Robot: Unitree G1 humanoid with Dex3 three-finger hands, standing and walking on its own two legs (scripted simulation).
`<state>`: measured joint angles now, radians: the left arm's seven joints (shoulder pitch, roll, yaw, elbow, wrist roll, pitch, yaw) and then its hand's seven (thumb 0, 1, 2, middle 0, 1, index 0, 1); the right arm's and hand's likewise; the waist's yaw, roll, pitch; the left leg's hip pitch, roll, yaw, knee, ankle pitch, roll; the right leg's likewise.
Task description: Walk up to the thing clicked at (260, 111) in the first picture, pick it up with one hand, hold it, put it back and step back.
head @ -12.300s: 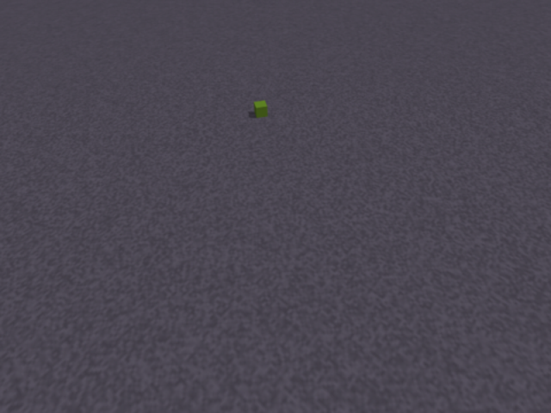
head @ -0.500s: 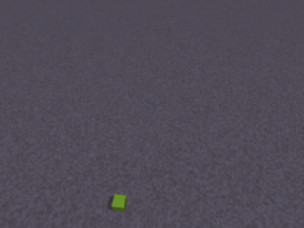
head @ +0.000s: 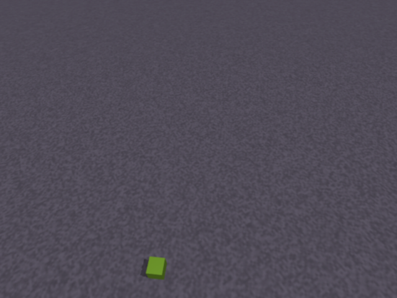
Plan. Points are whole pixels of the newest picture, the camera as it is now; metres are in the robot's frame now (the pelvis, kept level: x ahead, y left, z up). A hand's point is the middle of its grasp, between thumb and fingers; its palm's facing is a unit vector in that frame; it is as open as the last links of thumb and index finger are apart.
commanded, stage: walk up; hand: left
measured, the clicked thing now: (156, 268) +0.43 +0.23 -0.74
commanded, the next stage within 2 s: stand in 0.02 s
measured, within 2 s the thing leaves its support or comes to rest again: neither
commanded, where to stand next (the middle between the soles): +0.09 +0.02 m, yaw +2 degrees
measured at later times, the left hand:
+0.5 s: hand out of the picture +0.06 +0.24 -0.16, palm faces -0.02 -0.94 -0.34, open 7.4 cm
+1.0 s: hand out of the picture +0.06 +0.24 -0.16, palm faces -0.01 -0.94 -0.34, open 7.4 cm
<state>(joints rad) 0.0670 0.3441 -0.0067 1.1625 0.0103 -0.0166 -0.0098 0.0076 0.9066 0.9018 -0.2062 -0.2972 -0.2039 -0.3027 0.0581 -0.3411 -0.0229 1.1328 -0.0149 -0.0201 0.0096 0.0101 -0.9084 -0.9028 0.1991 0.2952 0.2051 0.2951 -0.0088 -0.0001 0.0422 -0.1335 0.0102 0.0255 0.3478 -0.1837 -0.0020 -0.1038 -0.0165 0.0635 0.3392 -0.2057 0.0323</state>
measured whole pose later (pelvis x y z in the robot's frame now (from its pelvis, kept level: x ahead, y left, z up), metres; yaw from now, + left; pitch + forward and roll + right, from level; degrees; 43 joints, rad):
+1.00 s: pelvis -0.01 -0.01 +0.00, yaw +1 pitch -2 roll +0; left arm 0.10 0.35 0.00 1.14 0.01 -0.01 -0.01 0.01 0.91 0.90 -0.21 -0.30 -0.20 -0.30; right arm 0.09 -0.35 0.00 1.14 -0.01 -0.01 0.01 0.01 -0.91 -0.90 0.20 0.30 0.20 0.30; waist -0.01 0.00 0.05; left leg -0.14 0.02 -0.01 0.33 -0.16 -0.02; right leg -0.10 0.00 0.03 0.31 -0.18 0.02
